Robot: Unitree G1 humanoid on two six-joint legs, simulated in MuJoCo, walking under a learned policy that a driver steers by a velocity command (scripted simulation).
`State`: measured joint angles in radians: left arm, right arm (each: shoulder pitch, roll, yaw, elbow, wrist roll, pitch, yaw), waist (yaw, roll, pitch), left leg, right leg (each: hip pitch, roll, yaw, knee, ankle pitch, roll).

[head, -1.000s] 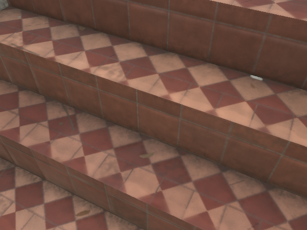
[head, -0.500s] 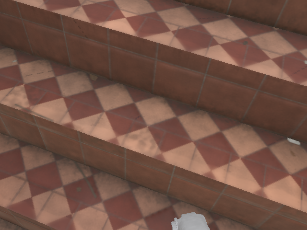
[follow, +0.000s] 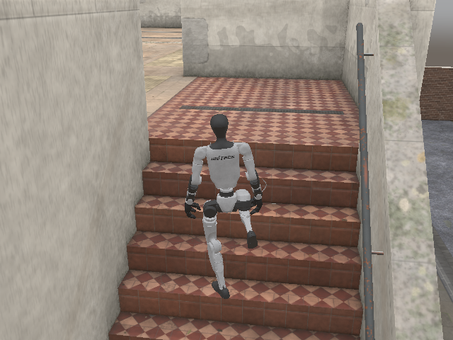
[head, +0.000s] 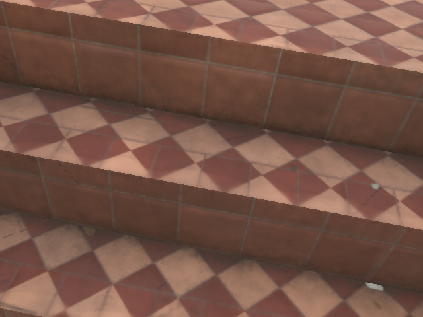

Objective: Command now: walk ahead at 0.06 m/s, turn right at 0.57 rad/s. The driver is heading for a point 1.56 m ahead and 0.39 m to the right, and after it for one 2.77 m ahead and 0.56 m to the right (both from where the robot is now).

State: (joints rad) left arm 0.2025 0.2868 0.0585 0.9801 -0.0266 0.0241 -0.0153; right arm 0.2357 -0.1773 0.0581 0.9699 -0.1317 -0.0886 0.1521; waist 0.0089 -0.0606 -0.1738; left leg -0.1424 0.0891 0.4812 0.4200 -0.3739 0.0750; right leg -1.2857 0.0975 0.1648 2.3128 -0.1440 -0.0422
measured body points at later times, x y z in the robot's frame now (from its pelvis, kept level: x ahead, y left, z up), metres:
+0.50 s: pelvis +0.11 -0.07 +0.13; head +0.13 -0.07 +0.58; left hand +0.24 +0.15 +0.00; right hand +0.31 -0.30 +0.08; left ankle +0.09 +0.08 -0.33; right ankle +0.12 -0.17 -0.52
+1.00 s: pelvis +0.23 +0.06 +0.22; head +0.26 +0.06 +0.67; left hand +0.44 +0.27 +0.10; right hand +0.42 -0.23 +0.21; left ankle +0.33 +0.14 -0.32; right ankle +0.11 -0.14 -0.48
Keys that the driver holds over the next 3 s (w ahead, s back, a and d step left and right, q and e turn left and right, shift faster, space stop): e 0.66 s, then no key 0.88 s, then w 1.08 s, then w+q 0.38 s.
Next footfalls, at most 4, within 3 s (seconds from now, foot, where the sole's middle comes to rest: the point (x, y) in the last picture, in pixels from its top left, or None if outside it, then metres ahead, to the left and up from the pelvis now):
0.24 right None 0.16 -0.17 -0.56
0.92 left None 0.37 0.12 -0.34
1.36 right None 0.22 0.08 -0.56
1.74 left None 0.23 0.25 -0.56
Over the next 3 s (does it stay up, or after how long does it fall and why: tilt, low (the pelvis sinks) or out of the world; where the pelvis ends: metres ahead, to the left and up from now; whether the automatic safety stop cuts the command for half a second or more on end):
stays up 0.51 -0.25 0.46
